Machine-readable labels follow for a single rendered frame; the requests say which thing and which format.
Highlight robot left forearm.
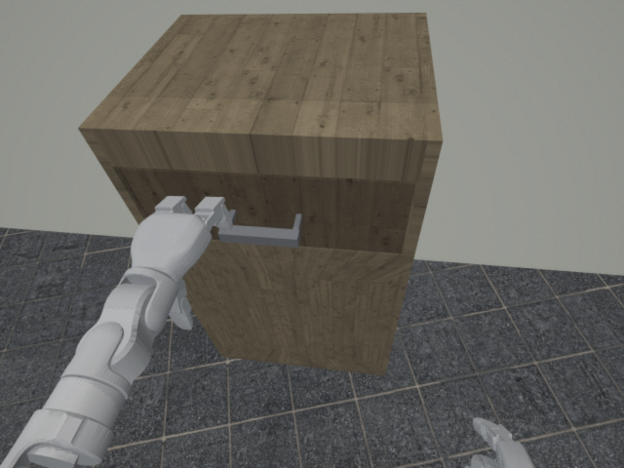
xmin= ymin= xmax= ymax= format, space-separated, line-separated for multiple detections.
xmin=0 ymin=267 xmax=178 ymax=468

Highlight robot right hand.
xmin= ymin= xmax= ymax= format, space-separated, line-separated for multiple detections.
xmin=465 ymin=417 xmax=535 ymax=468

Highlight drawer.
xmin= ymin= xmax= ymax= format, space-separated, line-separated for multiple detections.
xmin=116 ymin=167 xmax=415 ymax=254

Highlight cabinet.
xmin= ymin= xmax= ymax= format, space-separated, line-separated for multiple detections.
xmin=78 ymin=13 xmax=443 ymax=376

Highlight robot left hand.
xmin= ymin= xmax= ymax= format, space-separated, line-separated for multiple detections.
xmin=131 ymin=196 xmax=233 ymax=330

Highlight handle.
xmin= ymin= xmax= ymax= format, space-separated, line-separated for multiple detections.
xmin=217 ymin=210 xmax=302 ymax=248

